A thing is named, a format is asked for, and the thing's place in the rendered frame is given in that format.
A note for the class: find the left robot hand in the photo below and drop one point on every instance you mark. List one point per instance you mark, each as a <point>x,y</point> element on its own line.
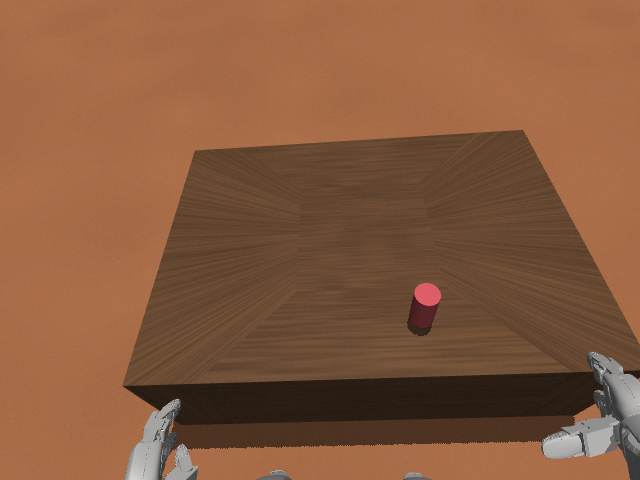
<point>147,458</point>

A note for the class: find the can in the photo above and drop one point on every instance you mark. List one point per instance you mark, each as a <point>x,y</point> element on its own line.
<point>424,305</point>

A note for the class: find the right robot hand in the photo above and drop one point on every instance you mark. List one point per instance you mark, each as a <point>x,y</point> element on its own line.
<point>619,400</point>

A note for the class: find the right robot arm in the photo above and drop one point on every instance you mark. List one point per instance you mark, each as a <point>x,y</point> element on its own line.
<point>629,432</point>

